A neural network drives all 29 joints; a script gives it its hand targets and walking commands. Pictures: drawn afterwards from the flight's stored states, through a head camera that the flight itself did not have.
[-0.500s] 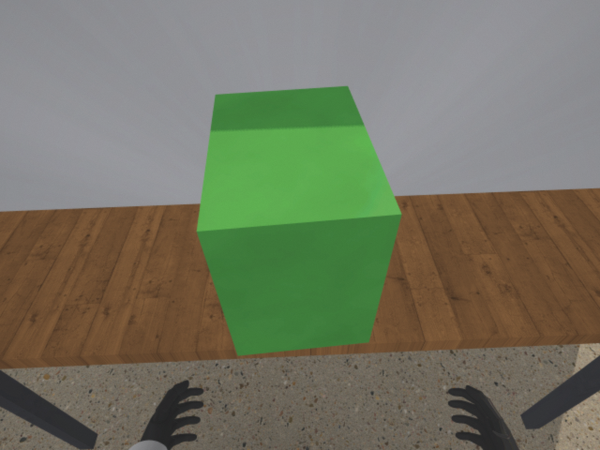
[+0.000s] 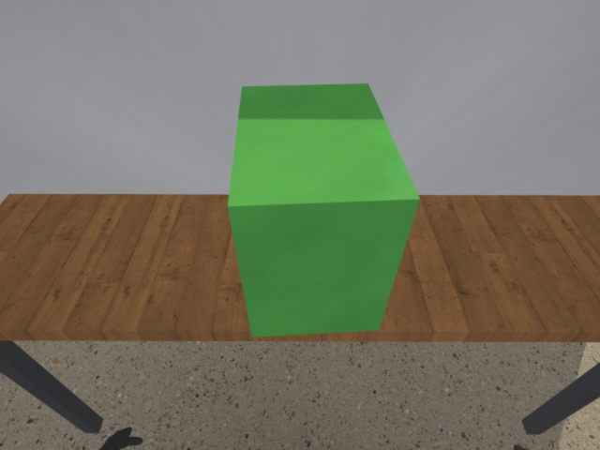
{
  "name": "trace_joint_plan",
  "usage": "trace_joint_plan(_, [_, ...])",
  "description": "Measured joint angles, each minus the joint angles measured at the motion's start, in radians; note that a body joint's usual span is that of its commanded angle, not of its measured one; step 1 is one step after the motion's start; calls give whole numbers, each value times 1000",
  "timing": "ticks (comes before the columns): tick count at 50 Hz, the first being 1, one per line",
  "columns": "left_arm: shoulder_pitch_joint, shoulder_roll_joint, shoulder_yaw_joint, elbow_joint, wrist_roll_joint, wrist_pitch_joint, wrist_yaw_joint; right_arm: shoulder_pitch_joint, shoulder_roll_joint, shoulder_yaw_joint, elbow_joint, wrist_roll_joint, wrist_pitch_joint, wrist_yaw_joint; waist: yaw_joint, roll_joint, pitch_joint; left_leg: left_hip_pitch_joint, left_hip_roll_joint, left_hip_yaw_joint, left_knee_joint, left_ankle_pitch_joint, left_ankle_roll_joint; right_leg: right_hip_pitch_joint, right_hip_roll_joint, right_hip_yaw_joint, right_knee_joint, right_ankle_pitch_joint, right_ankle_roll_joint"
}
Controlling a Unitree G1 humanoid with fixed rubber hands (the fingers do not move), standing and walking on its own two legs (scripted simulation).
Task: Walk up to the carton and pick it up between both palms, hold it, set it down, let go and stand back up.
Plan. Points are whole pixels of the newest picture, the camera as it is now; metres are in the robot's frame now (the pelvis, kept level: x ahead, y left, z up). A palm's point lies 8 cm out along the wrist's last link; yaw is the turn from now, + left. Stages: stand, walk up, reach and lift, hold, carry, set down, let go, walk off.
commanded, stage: stand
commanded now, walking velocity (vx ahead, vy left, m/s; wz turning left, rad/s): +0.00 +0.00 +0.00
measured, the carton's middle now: (310, 208) +0.48 +0.02 +0.06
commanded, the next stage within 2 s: none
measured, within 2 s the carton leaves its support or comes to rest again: neither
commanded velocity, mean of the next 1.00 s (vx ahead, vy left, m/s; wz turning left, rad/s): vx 0.00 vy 0.00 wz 0.00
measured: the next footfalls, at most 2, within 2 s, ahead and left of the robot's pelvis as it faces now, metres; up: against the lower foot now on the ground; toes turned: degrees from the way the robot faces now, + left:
none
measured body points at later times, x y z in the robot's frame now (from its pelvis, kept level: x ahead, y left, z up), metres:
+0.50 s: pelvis -0.03 +0.01 +0.00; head -0.04 +0.02 +0.45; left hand +0.05 +0.31 -0.12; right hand +0.06 -0.30 -0.11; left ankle +0.03 +0.12 -0.74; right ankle -0.01 -0.12 -0.74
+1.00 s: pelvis -0.02 +0.01 +0.00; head -0.03 +0.01 +0.45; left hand +0.08 +0.31 -0.11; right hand +0.07 -0.30 -0.11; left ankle +0.03 +0.13 -0.74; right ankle -0.01 -0.12 -0.74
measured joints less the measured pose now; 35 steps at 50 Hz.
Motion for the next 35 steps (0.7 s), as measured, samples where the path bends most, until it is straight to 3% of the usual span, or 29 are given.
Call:
trace_joint_plan(21, [20, 21, -8, 99, -9, 5, 4, -2, -23, 2, 88, -1, 5, 6, -9, -14, 5, -18, -19, 13, -30, 51, 16, -40, -17, 23, 8, 37, 14])
trace_joint_plan(35, [13, 14, -19, 131, -12, -6, 7, -46, -17, 8, 98, 7, 6, -1, -5, 6, 3, -26, -7, 3, -26, 50, 7, -39, -3, 22, -9, 46, 9])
